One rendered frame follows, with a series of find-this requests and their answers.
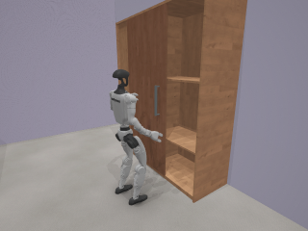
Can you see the robot left thigh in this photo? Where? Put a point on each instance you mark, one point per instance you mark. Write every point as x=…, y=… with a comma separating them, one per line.
x=128, y=159

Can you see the right robot upper arm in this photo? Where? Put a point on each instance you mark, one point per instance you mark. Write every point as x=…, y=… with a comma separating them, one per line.
x=131, y=101

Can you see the left robot upper arm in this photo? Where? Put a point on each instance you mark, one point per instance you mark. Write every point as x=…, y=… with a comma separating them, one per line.
x=111, y=103

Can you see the robot right forearm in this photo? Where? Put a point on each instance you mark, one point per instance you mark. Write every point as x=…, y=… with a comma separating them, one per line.
x=140, y=129

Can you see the wardrobe door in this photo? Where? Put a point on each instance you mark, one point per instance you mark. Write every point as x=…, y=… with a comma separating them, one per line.
x=123, y=51
x=147, y=67

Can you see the robot left shin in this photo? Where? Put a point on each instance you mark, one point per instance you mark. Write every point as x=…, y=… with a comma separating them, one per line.
x=124, y=173

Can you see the robot right hand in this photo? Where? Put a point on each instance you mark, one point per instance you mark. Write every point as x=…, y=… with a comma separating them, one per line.
x=154, y=136

